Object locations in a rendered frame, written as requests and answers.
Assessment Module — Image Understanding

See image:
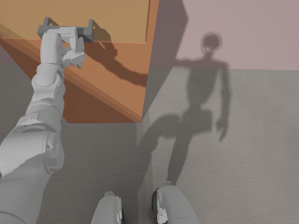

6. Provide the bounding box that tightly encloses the left robot forearm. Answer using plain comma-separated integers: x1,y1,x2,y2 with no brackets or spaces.
0,63,65,174

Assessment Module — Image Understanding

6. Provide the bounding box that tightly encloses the left robot thigh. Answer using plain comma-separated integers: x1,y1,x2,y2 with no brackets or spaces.
91,196,122,224

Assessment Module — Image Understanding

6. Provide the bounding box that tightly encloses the drawer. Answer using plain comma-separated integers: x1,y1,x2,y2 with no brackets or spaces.
0,0,149,42

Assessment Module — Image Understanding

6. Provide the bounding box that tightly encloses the left robot hand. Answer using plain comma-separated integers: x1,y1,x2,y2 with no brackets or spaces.
40,27,86,71

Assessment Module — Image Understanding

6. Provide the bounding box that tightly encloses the robot left upper arm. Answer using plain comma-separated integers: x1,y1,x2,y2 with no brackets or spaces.
0,131,64,224

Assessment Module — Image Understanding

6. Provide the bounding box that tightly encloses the cabinet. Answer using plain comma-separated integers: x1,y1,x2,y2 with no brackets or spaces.
0,0,159,123

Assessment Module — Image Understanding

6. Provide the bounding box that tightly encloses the handle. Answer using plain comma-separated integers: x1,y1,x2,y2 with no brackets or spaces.
37,17,94,43

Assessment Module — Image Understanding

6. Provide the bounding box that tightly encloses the robot right foot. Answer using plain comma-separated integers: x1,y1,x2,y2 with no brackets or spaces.
152,191,166,224

